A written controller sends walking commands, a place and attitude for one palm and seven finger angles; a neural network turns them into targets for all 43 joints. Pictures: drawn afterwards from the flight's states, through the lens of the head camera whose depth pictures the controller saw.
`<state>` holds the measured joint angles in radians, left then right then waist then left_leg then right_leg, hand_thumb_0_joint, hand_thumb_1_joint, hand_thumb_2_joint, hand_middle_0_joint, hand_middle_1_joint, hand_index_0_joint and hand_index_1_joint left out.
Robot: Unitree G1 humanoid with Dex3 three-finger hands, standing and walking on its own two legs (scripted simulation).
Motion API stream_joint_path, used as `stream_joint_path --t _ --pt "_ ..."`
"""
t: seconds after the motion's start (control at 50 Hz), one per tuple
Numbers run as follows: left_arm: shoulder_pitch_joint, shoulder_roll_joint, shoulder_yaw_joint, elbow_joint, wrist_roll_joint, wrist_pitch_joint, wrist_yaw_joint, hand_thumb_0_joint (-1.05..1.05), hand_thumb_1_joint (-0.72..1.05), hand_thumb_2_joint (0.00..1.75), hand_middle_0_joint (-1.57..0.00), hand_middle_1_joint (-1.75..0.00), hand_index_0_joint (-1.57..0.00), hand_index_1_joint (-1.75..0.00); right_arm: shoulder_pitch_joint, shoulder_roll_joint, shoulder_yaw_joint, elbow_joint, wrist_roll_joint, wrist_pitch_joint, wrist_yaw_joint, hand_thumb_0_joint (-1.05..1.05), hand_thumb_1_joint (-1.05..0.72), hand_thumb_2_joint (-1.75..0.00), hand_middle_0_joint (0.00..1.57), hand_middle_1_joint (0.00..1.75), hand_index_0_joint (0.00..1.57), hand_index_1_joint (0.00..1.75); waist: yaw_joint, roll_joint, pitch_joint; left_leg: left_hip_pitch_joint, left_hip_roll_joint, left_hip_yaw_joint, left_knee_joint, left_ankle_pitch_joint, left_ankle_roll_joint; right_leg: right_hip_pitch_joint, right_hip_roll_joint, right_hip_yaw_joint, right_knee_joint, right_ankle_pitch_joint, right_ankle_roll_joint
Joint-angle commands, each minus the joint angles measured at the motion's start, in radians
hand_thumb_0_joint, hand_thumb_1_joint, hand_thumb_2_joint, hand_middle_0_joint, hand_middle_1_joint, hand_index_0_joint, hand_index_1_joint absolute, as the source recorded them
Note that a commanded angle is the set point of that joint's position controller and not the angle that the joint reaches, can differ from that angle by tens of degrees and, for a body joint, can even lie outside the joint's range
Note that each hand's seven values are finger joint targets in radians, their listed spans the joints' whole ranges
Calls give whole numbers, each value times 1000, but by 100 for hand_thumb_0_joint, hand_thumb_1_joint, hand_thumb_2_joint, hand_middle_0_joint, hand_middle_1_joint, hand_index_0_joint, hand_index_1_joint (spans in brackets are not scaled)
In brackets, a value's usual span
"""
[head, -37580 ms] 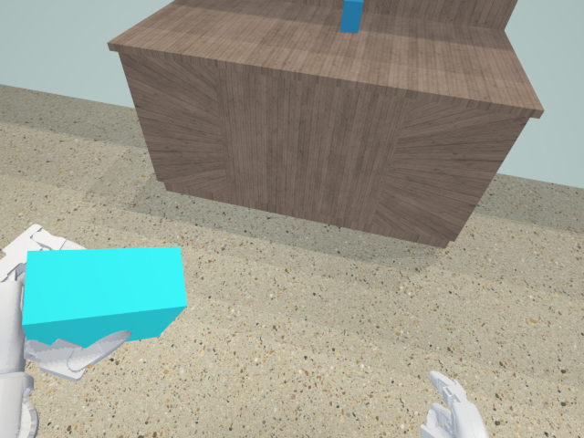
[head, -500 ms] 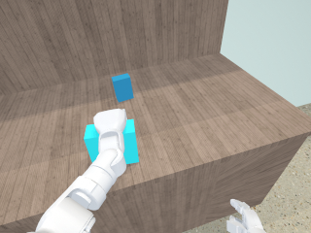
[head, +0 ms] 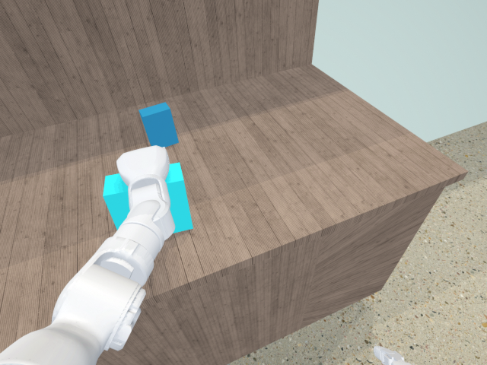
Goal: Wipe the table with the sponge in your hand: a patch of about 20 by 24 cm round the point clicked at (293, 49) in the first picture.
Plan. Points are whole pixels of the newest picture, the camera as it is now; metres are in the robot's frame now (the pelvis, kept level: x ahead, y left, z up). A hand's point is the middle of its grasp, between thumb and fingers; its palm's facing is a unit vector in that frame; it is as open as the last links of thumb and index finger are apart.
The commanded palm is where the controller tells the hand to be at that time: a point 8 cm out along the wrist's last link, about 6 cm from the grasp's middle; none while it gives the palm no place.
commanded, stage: wipe forward along the third lane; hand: left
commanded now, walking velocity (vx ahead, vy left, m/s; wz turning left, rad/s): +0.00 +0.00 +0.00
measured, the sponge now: (153, 211) +0.41 +0.20 +0.03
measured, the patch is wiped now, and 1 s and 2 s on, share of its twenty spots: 1.00 1.00 1.00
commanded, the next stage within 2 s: wipe back along the third lane in 0.74 s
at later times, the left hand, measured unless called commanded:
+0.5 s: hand (144, 170) +0.47 +0.22 +0.09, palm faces -0.06 -0.03 -1.00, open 10.4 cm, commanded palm +0.45 +0.23 +0.11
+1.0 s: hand (138, 159) +0.51 +0.24 +0.09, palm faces -0.04 +0.01 -1.00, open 10.4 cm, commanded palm +0.47 +0.23 +0.11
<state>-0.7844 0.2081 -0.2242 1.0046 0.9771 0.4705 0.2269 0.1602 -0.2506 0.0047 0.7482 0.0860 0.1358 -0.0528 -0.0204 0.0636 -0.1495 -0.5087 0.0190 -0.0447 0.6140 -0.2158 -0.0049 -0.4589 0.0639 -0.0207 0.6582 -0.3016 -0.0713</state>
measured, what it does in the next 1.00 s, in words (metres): shifts its weight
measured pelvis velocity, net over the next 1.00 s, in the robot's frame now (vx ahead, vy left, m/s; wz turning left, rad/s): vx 0.03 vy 0.05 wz -0.04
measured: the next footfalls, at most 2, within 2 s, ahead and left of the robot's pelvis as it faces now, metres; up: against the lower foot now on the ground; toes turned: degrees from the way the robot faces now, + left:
none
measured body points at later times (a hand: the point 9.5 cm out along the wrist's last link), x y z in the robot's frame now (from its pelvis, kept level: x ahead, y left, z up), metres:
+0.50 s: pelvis +0.02 +0.01 +0.00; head +0.03 +0.00 +0.45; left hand +0.47 +0.21 +0.14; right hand +0.11 -0.25 -0.13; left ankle +0.06 +0.15 -0.72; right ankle +0.02 -0.07 -0.72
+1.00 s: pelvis +0.03 +0.05 +0.00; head +0.07 +0.05 +0.45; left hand +0.50 +0.24 +0.14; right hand +0.07 -0.21 -0.13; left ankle +0.06 +0.15 -0.72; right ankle +0.02 -0.07 -0.72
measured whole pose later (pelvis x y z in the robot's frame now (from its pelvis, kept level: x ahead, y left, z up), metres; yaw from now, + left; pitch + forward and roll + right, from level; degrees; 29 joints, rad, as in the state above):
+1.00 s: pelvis +0.03 +0.05 +0.00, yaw -3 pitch +14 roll -2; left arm -0.98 0.30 -0.16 1.19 1.03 0.44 0.26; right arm 0.28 -0.24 -0.03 0.76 0.06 0.12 0.00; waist -0.08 0.06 -0.18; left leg -0.65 0.01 0.00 0.66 -0.26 0.02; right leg -0.56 0.05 0.03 0.60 -0.29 -0.01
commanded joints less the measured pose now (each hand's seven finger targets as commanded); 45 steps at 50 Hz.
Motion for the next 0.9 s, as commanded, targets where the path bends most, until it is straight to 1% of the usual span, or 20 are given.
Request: stream_joint_path --t 0.0,0.08,0.1,0.12,0.2,0.24,0.32,0.38,0.46,0.52,0.58,0.64,0.66,0.7,0.76,0.78,0.8,0.82,0.86,0.88 --pt "-358 247 47 -44 54 21 35 0 10 130 -120 -160 -120 -160 -108 -110 -33 -137 -5 -44 0 0 -90 -90 20 30 20 30 -1 -138 -167 59 -40 53 -52 -72 40 55 -49 72 -204 5 46" --pt "-383 299 59 -13 61 15 28 0 10 130 -120 -160 -120 -160 -77 -122 -33 -127 -6 -45 0 0 -90 -90 20 30 20 30 -21 -145 -156 38 -36 62 -41 -78 45 52 -53 86 -214 11 55" --pt "-376 320 85 -9 61 10 27 0 10 130 -120 -160 -120 -160 -73 -122 -35 -132 -6 -45 1 0 -90 -90 20 30 20 30 -13 -158 -171 33 -37 53 -43 -64 45 69 -50 84 -209 37 53" --pt "-377 311 68 -10 62 5 25 0 10 130 -120 -160 -120 -160 -63 -125 -34 -131 -7 -46 2 0 -90 -90 20 30 20 30 -19 -139 -173 35 -37 57 -41 -60 46 70 -51 80 -202 59 54" --pt "-372 337 92 -8 70 -11 20 0 10 130 -120 -160 -120 -160 -40 -127 -38 -132 -9 -46 9 0 -90 -90 20 30 20 30 -17 -148 -200 28 -36 55 -38 -30 47 94 -49 83 -196 141 53" --pt "-396 368 97 5 80 -13 22 0 10 130 -120 -160 -120 -160 -24 -135 -38 -123 -9 -44 7 0 -90 -90 20 30 20 30 -30 -136 -183 19 -34 59 -35 -37 48 81 -50 85 -196 135 55" --pt "-347 332 88 1 82 -24 21 0 10 130 -120 -160 -120 -160 -5 -131 -46 -128 -13 -43 18 0 -90 -90 20 30 20 30 -20 -117 -226 43 -35 62 -29 25 50 109 -45 70 -178 243 51" --pt "-395 361 97 15 79 -20 22 0 10 130 -120 -160 -120 -160 -2 -138 -43 -121 -11 -41 17 0 -90 -90 20 30 20 30 -38 -143 -195 22 -32 65 -34 -8 51 89 -47 76 -193 205 57" --pt "-419 365 98 41 89 -20 29 0 10 130 -120 -160 -120 -160 8 -140 -44 -112 -14 -42 18 0 -90 -90 20 30 20 30 -44 -119 -190 27 -32 63 -34 -2 50 61 -43 62 -189 196 54" --pt "-440 365 101 51 91 -21 31 0 10 130 -120 -160 -120 -160 17 -141 -47 -109 -16 -42 17 0 -90 -90 20 30 20 30 -48 -123 -216 41 -30 61 -33 19 51 61 -39 52 -180 213 53" --pt "-495 341 77 70 99 -13 34 0 10 130 -120 -160 -120 -160 24 -138 -46 -102 -17 -41 19 0 -90 -90 20 30 20 30 -64 -103 -223 47 -26 62 -33 12 49 31 -37 43 -177 192 53" --pt "-549 362 91 90 97 -12 38 0 10 130 -120 -160 -120 -160 43 -143 -48 -92 -21 -46 20 0 -90 -90 20 30 20 30 -75 -101 -239 51 -23 58 -24 22 50 22 -33 36 -168 203 53" --pt "-547 385 107 109 102 -8 40 0 10 130 -120 -160 -120 -160 47 -146 -48 -88 -23 -44 19 0 -90 -90 20 30 20 30 -75 -123 -246 44 -22 56 -22 25 49 25 -34 35 -165 207 54" --pt "-578 369 103 103 99 -12 39 0 10 130 -120 -160 -120 -160 49 -141 -50 -89 -23 -46 20 0 -90 -90 20 30 20 30 -75 -91 -273 56 -20 51 -22 48 47 22 -31 29 -154 223 49" --pt "-618 360 84 142 108 -4 42 0 10 130 -120 -160 -120 -160 72 -145 -49 -78 -26 -50 24 0 -90 -90 20 30 20 30 -93 -77 -254 59 -15 50 -18 36 48 -22 -25 21 -154 188 50" --pt "-621 388 103 148 111 -2 44 0 10 130 -120 -160 -120 -160 78 -148 -50 -78 -28 -51 25 0 -90 -90 20 30 20 30 -90 -83 -263 55 -14 46 -18 33 47 -20 -23 19 -154 181 50" --pt "-634 375 102 146 110 -7 42 0 10 130 -120 -160 -120 -160 77 -146 -54 -78 -28 -53 26 0 -90 -90 20 30 20 30 -93 -79 -279 67 -11 41 -15 57 48 -19 -22 17 -147 198 47" --pt "-607 371 100 156 109 -5 42 0 10 130 -120 -160 -120 -160 87 -146 -54 -81 -29 -53 28 0 -90 -90 20 30 20 30 -82 -65 -291 72 -14 41 -14 59 48 -18 -19 14 -145 193 46" --pt "-556 328 85 167 107 -3 38 0 10 130 -120 -160 -120 -160 94 -139 -57 -88 -30 -52 38 0 -90 -90 20 30 20 30 -68 -51 -306 87 -10 39 -12 89 44 -19 -15 3 -135 210 40" --pt "-528 274 58 153 102 -5 35 0 10 130 -120 -160 -120 -160 91 -135 -59 -94 -31 -52 43 0 -90 -90 20 30 20 30 -65 -50 -318 106 -6 39 -10 109 43 -20 -12 -1 -131 227 39"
